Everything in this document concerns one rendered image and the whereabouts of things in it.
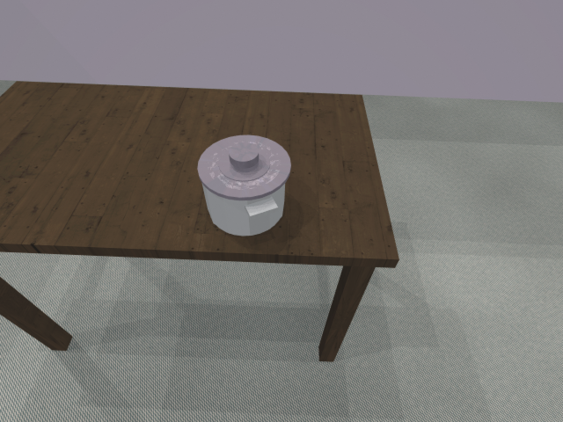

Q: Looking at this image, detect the table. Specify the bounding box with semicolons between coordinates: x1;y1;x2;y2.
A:
0;81;399;362

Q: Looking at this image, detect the lid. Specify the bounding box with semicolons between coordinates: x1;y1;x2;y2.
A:
197;135;291;200

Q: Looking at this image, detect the knob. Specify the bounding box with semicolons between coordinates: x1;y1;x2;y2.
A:
229;142;259;169

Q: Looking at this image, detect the pot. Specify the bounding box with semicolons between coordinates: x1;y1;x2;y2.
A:
202;184;285;236

